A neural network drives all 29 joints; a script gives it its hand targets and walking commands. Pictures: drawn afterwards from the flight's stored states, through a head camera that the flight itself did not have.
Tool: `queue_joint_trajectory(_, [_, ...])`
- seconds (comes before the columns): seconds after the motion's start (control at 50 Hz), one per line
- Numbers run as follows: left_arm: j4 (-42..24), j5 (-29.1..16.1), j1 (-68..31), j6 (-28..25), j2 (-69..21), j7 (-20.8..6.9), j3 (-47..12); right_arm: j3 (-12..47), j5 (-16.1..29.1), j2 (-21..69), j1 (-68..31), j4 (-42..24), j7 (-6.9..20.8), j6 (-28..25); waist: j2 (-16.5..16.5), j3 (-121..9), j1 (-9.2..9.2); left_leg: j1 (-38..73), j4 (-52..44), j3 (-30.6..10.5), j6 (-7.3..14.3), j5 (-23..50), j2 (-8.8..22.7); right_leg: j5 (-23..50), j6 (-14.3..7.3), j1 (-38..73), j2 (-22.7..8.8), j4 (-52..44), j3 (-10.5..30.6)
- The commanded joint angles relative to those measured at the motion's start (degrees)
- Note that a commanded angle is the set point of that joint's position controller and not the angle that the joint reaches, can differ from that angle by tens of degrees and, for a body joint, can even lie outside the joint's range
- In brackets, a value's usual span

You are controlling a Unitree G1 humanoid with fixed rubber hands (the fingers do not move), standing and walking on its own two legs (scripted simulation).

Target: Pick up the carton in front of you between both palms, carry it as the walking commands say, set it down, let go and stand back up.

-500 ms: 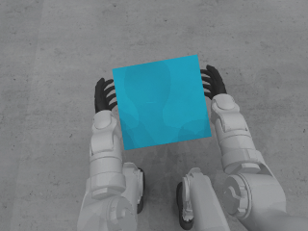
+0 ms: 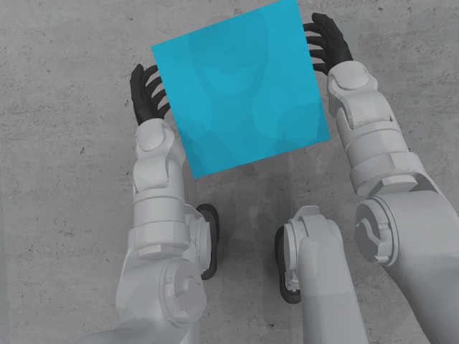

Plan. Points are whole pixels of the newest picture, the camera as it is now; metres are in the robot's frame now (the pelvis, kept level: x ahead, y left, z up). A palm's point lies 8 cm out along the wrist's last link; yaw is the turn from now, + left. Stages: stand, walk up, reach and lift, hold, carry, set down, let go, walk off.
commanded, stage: set down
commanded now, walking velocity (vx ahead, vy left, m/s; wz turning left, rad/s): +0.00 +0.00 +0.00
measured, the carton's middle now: (243, 100) +0.50 +0.00 -0.22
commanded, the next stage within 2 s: none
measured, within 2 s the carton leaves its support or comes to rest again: rests again in 1.06 s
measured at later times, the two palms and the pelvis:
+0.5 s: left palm (168, 107) +0.50 +0.14 -0.20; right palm (320, 70) +0.56 -0.15 -0.24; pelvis +0.00 -0.02 -0.07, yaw +3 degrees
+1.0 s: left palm (160, 106) +0.50 +0.16 -0.22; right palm (312, 70) +0.56 -0.13 -0.24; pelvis -0.01 -0.01 -0.08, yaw +3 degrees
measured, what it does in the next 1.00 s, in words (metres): lowers itself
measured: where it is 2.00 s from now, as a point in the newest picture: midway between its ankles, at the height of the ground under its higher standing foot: (247, 265)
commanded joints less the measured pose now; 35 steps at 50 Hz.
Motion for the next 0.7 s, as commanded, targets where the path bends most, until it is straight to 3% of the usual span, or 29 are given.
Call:
queue_joint_trajectory(0.0, [2.2,-5.5,-38.9,-1.2,-39.7,-13.6,-31.2,20.0,6.5,47.9,-28.1,-2.8,13.9,-2.9,-5.5,-61.6,0.51,42.2,0.4,4.1,-1.8,13.4,-7.8,15.6,1.0,22.8,4.7,-12.2,0.9])
queue_joint_trajectory(0.16, [4.1,-7.6,-42.7,-3.0,-33.6,-12.1,-27.7,21.9,8.8,42.6,-34.3,1.8,11.7,-4.1,-8.1,-59.5,2.57,36.6,6.1,5.6,-2.1,13.8,-6.9,17.6,1.3,24.4,3.8,-7.2,2.1])
queue_joint_trajectory(0.26, [15.1,-5.5,-36.9,-2.4,-32.8,-13.2,-18.0,22.9,9.7,38.3,-39.2,2.9,10.9,-5.1,-14.0,-51.2,5.43,29.6,8.8,5.7,-1.4,13.5,-6.7,18.9,1.3,23.0,2.4,-5.3,3.2])
queue_joint_trajectory(0.42, [18.4,-7.5,-36.0,-2.5,-31.9,-15.1,-14.8,25.9,11.8,39.6,-42.9,-0.6,9.8,-5.7,-21.0,-55.1,6.22,20.2,11.5,6.1,-1.4,14.8,-6.1,33.4,1.9,34.1,1.0,-1.7,5.3])
queue_joint_trajectory(0.48, [19.9,-7.0,-36.8,-2.4,-30.8,-16.0,-12.8,24.1,10.4,39.7,-40.8,1.5,9.6,-5.2,-20.5,-51.4,6.22,14.2,11.8,6.3,-1.5,12.3,-5.9,34.5,1.7,34.0,0.7,-1.7,6.8])
queue_joint_trajectory(0.68, [23.5,-3.8,-37.5,-1.8,-27.9,-17.3,-8.1,19.0,7.4,34.7,-40.2,8.1,10.2,-5.1,-14.8,-41.4,5.09,16.4,12.4,6.1,-1.0,8.9,-5.7,20.4,0.2,20.8,1.2,-3.0,6.5])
